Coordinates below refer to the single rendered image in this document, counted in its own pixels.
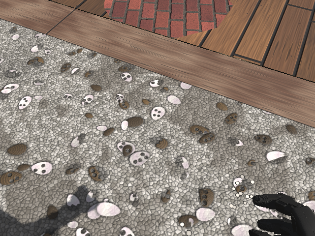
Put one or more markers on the right robot hand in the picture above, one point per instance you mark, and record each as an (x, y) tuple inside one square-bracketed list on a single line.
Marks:
[(302, 221)]

